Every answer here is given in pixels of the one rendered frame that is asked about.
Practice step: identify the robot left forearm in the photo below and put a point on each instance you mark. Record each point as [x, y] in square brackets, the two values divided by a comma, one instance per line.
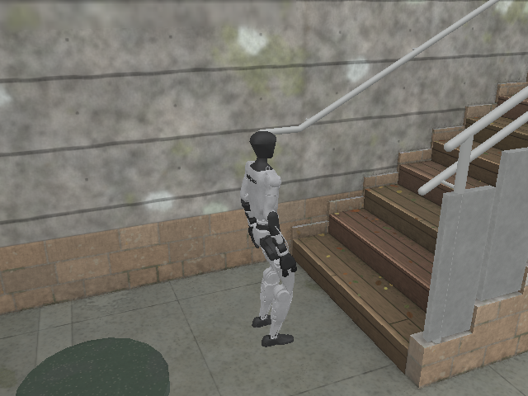
[250, 218]

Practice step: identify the robot right upper arm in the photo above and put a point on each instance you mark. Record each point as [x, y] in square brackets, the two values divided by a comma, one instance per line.
[272, 183]

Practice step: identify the right robot thigh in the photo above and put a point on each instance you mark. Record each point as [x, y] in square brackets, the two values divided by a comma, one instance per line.
[287, 282]

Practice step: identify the robot right forearm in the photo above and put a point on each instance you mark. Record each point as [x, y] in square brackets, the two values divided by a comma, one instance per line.
[277, 239]

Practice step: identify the robot left hand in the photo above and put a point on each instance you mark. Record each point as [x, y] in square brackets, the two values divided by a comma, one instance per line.
[249, 230]

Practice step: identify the robot left upper arm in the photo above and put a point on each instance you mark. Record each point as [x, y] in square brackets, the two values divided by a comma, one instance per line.
[244, 188]

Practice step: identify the robot right hand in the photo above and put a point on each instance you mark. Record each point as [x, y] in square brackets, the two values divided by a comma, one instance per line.
[287, 262]

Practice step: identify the humanoid robot head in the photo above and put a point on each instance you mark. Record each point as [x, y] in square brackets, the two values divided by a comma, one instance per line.
[263, 144]

